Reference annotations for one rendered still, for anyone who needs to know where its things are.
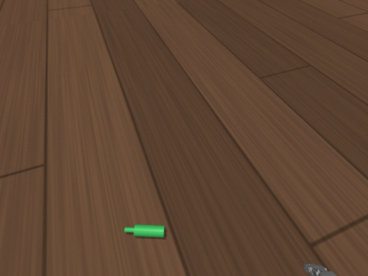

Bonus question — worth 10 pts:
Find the bottle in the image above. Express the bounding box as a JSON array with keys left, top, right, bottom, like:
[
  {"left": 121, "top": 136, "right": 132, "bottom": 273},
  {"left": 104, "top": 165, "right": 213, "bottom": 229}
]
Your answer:
[{"left": 124, "top": 224, "right": 165, "bottom": 237}]

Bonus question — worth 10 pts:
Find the right robot hand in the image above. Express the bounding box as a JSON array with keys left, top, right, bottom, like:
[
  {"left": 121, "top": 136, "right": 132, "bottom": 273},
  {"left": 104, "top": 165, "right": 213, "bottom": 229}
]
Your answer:
[{"left": 303, "top": 264, "right": 336, "bottom": 276}]

